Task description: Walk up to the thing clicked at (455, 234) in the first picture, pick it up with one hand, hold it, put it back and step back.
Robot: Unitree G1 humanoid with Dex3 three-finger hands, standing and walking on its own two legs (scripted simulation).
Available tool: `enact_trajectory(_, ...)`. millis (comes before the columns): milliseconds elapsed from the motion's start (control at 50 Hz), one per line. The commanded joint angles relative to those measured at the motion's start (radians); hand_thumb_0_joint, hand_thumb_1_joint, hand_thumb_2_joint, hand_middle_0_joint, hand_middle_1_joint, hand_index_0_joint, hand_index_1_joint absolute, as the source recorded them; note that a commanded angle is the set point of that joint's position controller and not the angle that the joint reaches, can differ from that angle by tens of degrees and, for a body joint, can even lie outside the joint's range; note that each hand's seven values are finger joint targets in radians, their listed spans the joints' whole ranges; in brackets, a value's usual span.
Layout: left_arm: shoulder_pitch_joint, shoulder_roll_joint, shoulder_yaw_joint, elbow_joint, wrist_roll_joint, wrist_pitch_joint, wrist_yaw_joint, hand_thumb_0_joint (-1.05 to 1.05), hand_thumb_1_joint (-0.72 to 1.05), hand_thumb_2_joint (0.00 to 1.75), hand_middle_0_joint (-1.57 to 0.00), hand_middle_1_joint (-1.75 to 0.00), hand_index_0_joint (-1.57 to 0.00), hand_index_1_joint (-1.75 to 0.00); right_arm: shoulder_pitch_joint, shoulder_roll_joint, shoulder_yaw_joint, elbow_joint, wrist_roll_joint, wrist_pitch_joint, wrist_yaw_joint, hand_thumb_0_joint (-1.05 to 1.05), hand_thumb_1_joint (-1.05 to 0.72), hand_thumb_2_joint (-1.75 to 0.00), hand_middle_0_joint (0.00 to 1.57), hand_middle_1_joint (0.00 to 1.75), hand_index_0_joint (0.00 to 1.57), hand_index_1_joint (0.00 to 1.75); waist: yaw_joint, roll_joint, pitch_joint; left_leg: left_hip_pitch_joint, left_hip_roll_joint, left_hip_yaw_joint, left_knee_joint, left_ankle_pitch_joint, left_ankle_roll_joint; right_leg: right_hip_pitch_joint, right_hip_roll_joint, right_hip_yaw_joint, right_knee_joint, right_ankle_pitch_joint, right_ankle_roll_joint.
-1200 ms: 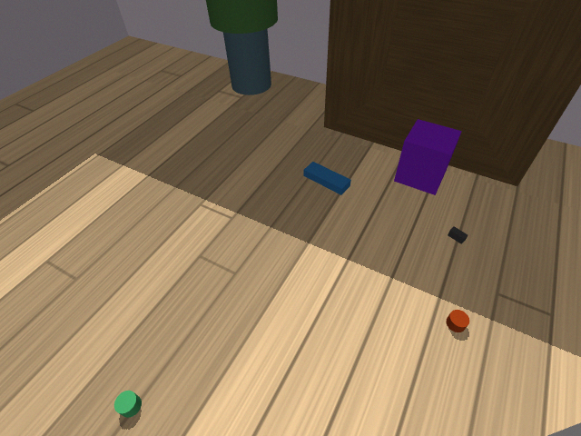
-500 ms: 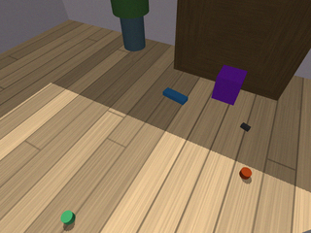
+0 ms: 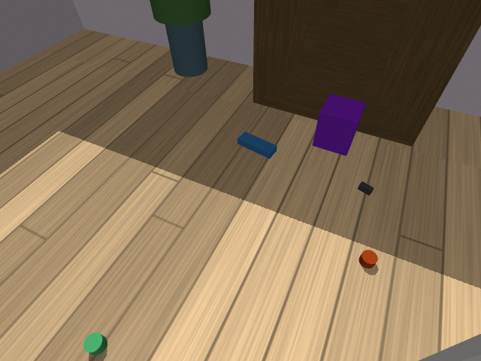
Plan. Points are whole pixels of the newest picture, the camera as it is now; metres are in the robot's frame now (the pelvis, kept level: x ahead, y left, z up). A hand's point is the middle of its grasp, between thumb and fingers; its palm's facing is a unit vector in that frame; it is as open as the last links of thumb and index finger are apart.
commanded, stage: walk up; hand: left
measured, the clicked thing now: (365, 188) +1.06 -0.59 -0.76
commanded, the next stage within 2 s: none
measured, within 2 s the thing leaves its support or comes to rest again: neither
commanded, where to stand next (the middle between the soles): +0.60 -0.50 m, yaw -41 degrees
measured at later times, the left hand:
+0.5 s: hand (197, 310) +0.25 +0.13 -0.15, palm faces -0.31 -0.89 -0.34, open 7.4 cm
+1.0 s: hand (291, 189) +0.55 -0.08 -0.13, palm faces -0.56 -0.72 -0.40, open 7.4 cm
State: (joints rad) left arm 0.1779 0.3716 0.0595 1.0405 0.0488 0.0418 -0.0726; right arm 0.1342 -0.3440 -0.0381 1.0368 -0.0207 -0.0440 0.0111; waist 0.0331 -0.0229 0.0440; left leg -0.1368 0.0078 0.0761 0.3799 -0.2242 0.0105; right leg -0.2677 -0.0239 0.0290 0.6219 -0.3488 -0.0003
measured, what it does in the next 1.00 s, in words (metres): walks ahead, turning right: right foot, then left foot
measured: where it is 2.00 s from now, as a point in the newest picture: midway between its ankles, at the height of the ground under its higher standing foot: (362, 283)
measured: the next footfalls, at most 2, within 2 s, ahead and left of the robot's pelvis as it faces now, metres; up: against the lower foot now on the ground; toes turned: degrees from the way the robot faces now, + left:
right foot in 0.26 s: +0.13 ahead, -0.24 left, +0.00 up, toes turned -17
left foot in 0.58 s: +0.31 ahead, -0.06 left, +0.00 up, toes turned -17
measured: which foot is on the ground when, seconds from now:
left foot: down 0.00-0.26, up 0.28-0.56, down 0.58-0.96, up 0.98-1.00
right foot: up 0.00-0.24, down 0.26-0.58, up 0.60-0.92, down 0.94-1.00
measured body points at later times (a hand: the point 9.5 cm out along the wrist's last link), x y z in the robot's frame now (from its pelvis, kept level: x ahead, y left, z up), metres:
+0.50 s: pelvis +0.12 -0.12 -0.01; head +0.13 -0.13 +0.43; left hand +0.26 +0.17 -0.12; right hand +0.10 -0.45 -0.12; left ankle +0.21 -0.02 -0.72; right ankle +0.09 -0.23 -0.74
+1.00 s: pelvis +0.27 -0.24 -0.03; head +0.28 -0.26 +0.42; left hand +0.57 -0.05 -0.11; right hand +0.08 -0.52 -0.14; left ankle +0.27 -0.05 -0.72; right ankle +0.28 -0.38 -0.74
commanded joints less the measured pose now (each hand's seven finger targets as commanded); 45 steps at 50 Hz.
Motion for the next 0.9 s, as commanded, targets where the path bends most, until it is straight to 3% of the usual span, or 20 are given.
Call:
enact_trajectory(0, -0.105, 0.223, 0.070, -0.191, 0.001, -0.007, -0.038, 0.00, 0.90, 0.90, -0.20, -0.30, -0.20, -0.30, 0.024, -0.363, -0.124, -0.130, -0.008, -0.046, -0.038, 0.00, -0.90, -0.90, 0.20, 0.30, 0.20, 0.30, -0.057, 0.070, -0.023, 0.138, 0.450, -0.278, -0.216, -0.190, 0.198, -0.358, -0.136, 0.089, 0.314, -0.036, 0.002)
enact_trajectory(160, -0.028, 0.203, 0.079, -0.222, -0.008, -0.022, -0.081, 0.00, 0.90, 0.90, -0.20, -0.30, -0.20, -0.30, -0.023, -0.366, -0.136, -0.187, -0.026, -0.043, -0.012, 0.00, -0.90, -0.90, 0.20, 0.30, 0.20, 0.30, -0.029, 0.158, 0.006, -0.063, 0.294, 0.080, -0.057, -0.163, 0.129, -0.074, -0.080, -0.132, 0.073, 0.103, 0.004)
enact_trajectory(220, 0.164, 0.276, 0.113, -0.169, -0.004, -0.041, -0.058, 0.00, 0.90, 0.90, -0.20, -0.30, -0.20, -0.30, -0.022, -0.322, -0.117, -0.205, -0.027, -0.022, -0.012, 0.00, -0.90, -0.90, 0.20, 0.30, 0.20, 0.30, 0.071, -0.052, -0.075, -0.223, 0.207, 0.144, 0.336, -0.218, 0.095, 0.200, 0.014, -0.164, -0.004, 0.028, -0.033)
enact_trajectory(240, 0.296, 0.348, 0.141, -0.153, -0.007, -0.051, -0.038, 0.00, 0.90, 0.90, -0.20, -0.30, -0.20, -0.30, -0.004, -0.256, -0.085, -0.227, -0.023, -0.017, -0.007, 0.00, -0.90, -0.90, 0.20, 0.30, 0.20, 0.30, 0.139, -0.294, -0.081, -0.372, 0.094, 0.179, 0.690, -0.272, 0.054, 0.301, -0.067, 0.065, -0.208, -0.196, -0.099)
enact_trajectory(260, 0.299, 0.452, 0.154, -0.191, -0.012, -0.059, -0.026, 0.00, 0.90, 0.90, -0.20, -0.30, -0.20, -0.30, -0.005, -0.218, -0.058, -0.284, 0.010, -0.026, 0.000, 0.00, -0.90, -0.90, 0.20, 0.30, 0.20, 0.30, 0.111, -0.434, -0.036, -0.637, -0.037, 0.083, 0.845, -0.431, -0.003, 0.315, -0.288, 0.626, -0.439, -0.265, -0.231)
enact_trajectory(280, 0.242, 0.454, 0.154, -0.211, -0.031, -0.055, -0.021, 0.00, 0.90, 0.90, -0.20, -0.30, -0.20, -0.30, -0.055, -0.296, -0.079, -0.279, 0.000, -0.028, -0.001, 0.00, -0.90, -0.90, 0.20, 0.30, 0.20, 0.30, 0.095, -0.232, -0.006, -0.582, 0.069, -0.074, 0.853, -0.374, -0.009, 0.198, -0.364, 0.727, -0.465, -0.386, -0.299)
enact_trajectory(340, 0.100, 0.349, 0.119, -0.261, -0.040, -0.058, 0.008, 0.00, 0.90, 0.90, -0.20, -0.30, -0.20, -0.30, 0.070, -0.307, -0.076, -0.219, 0.023, -0.047, 0.007, 0.00, -0.90, -0.90, 0.20, 0.30, 0.20, 0.30, -0.002, -0.136, -0.014, -0.457, 0.123, -0.086, 0.702, -0.234, 0.009, 0.133, -0.238, 0.416, -0.342, -0.120, -0.239)
enact_trajectory(380, 0.073, 0.318, 0.104, -0.283, -0.035, -0.062, 0.006, 0.00, 0.90, 0.90, -0.20, -0.30, -0.20, -0.30, 0.125, -0.301, -0.080, -0.204, 0.015, -0.043, 0.015, 0.00, -0.90, -0.90, 0.20, 0.30, 0.20, 0.30, -0.021, -0.139, 0.004, -0.327, 0.099, -0.060, 0.557, -0.242, 0.009, 0.010, -0.168, 0.291, -0.331, -0.063, -0.215)
enact_trajectory(480, 0.034, 0.306, 0.091, -0.347, -0.026, -0.076, -0.004, 0.00, 0.90, 0.90, -0.20, -0.30, -0.20, -0.30, 0.192, -0.295, -0.097, -0.232, 0.001, -0.051, 0.015, 0.00, -0.90, -0.90, 0.20, 0.30, 0.20, 0.30, -0.051, -0.107, 0.003, -0.170, 0.068, -0.032, 0.335, -0.107, 0.010, -0.121, -0.168, 0.294, -0.318, -0.126, -0.210)
enact_trajectory(520, -0.042, 0.281, 0.080, -0.369, -0.027, -0.075, -0.004, 0.00, 0.90, 0.90, -0.20, -0.30, -0.20, -0.30, 0.331, -0.290, -0.110, -0.203, -0.007, -0.069, 0.005, 0.00, -0.90, -0.90, 0.20, 0.30, 0.20, 0.30, -0.148, -0.042, -0.028, 0.105, 0.042, -0.012, 0.212, 0.032, 0.009, -0.315, -0.104, 0.210, -0.144, -0.156, -0.162)
enact_trajectory(540, -0.023, 0.212, 0.062, -0.378, -0.025, -0.071, -0.004, 0.00, 0.90, 0.90, -0.20, -0.30, -0.20, -0.30, 0.398, -0.330, -0.127, -0.190, -0.017, -0.081, -0.008, 0.00, -0.90, -0.90, 0.20, 0.30, 0.20, 0.30, -0.182, 0.101, -0.044, 0.258, 0.074, -0.086, 0.113, -0.076, 0.022, -0.455, -0.003, 0.141, 0.052, -0.183, -0.120)
enact_trajectory(560, 0.015, 0.131, 0.038, -0.383, -0.027, -0.075, 0.001, 0.00, 0.90, 0.90, -0.20, -0.30, -0.20, -0.30, 0.447, -0.419, -0.145, -0.197, -0.040, -0.091, -0.019, 0.00, -0.90, -0.90, 0.20, 0.30, 0.20, 0.30, -0.194, 0.331, -0.055, 0.270, 0.328, -0.520, -0.083, -0.439, 0.083, -0.579, 0.151, 0.091, 0.390, -0.200, -0.069)
enact_trajectory(580, 0.063, 0.212, 0.051, -0.370, -0.019, -0.067, 0.011, 0.00, 0.90, 0.90, -0.20, -0.30, -0.20, -0.30, 0.321, -0.451, -0.144, -0.252, -0.019, -0.094, -0.018, 0.00, -0.90, -0.90, 0.20, 0.30, 0.20, 0.30, -0.123, 0.200, -0.006, 0.118, 0.493, -0.771, -0.243, -0.664, 0.167, -0.566, 0.092, 0.121, 0.531, -0.171, -0.050)
enact_trajectory(600, 0.119, 0.267, 0.054, -0.341, -0.015, -0.071, 0.011, 0.00, 0.90, 0.90, -0.20, -0.30, -0.20, -0.30, 0.225, -0.447, -0.137, -0.273, 0.009, -0.098, -0.016, 0.00, -0.90, -0.90, 0.20, 0.30, 0.20, 0.30, -0.069, 0.125, 0.029, 0.032, 0.501, -0.753, -0.274, -0.672, 0.181, -0.518, 0.031, 0.154, 0.570, -0.092, -0.053)
enact_trajectory(620, 0.135, 0.284, 0.064, -0.311, -0.024, -0.074, 0.007, 0.00, 0.90, 0.90, -0.20, -0.30, -0.20, -0.30, 0.178, -0.410, -0.123, -0.281, 0.010, -0.100, -0.012, 0.00, -0.90, -0.90, 0.20, 0.30, 0.20, 0.30, -0.045, 0.111, 0.054, 0.017, 0.450, -0.628, -0.235, -0.563, 0.187, -0.491, -0.006, 0.140, 0.553, -0.032, -0.038)
enact_trajectory(660, 0.119, 0.289, 0.078, -0.284, -0.027, -0.080, -0.003, 0.00, 0.90, 0.90, -0.20, -0.30, -0.20, -0.30, 0.197, -0.351, -0.106, -0.273, 0.002, -0.102, -0.010, 0.00, -0.90, -0.90, 0.20, 0.30, 0.20, 0.30, -0.052, 0.129, 0.049, 0.009, 0.346, -0.382, -0.189, -0.327, 0.165, -0.420, -0.040, 0.115, 0.468, 0.030, -0.013)
enact_trajectory(720, 0.050, 0.248, 0.066, -0.296, -0.035, -0.078, -0.022, 0.00, 0.90, 0.90, -0.20, -0.30, -0.20, -0.30, 0.243, -0.351, -0.102, -0.257, -0.006, -0.103, -0.004, 0.00, -0.90, -0.90, 0.20, 0.30, 0.20, 0.30, -0.086, 0.155, 0.044, 0.036, 0.318, -0.165, -0.150, -0.011, 0.182, -0.369, -0.055, 0.060, 0.313, 0.051, 0.010)
enact_trajectory(780, -0.014, 0.211, 0.056, -0.320, -0.039, -0.076, -0.036, 0.00, 0.90, 0.90, -0.20, -0.30, -0.20, -0.30, 0.233, -0.376, -0.106, -0.268, -0.004, -0.100, 0.000, 0.00, -0.90, -0.90, 0.20, 0.30, 0.20, 0.30, -0.080, 0.190, 0.033, 0.001, 0.310, -0.044, -0.109, 0.131, 0.173, -0.252, -0.074, -0.001, 0.149, 0.079, -0.007)
enact_trajectory(860, -0.013, 0.205, 0.058, -0.293, -0.038, -0.079, -0.036, 0.00, 0.90, 0.90, -0.20, -0.30, -0.20, -0.30, 0.234, -0.382, -0.106, -0.270, -0.004, -0.075, 0.004, 0.00, -0.90, -0.90, 0.20, 0.30, 0.20, 0.30, -0.074, 0.183, -0.028, -0.019, 0.273, 0.039, 0.005, 0.112, 0.139, -0.059, 0.001, -0.122, 0.002, 0.131, -0.036)
enact_trajectory(880, 0.027, 0.207, 0.062, -0.276, -0.038, -0.080, -0.031, 0.00, 0.90, 0.90, -0.20, -0.30, -0.20, -0.30, 0.219, -0.382, -0.105, -0.276, 0.001, -0.067, 0.004, 0.00, -0.90, -0.90, 0.20, 0.30, 0.20, 0.30, -0.043, 0.154, -0.047, -0.040, 0.270, 0.057, 0.083, 0.137, 0.129, 0.021, 0.019, -0.142, -0.048, 0.156, -0.044)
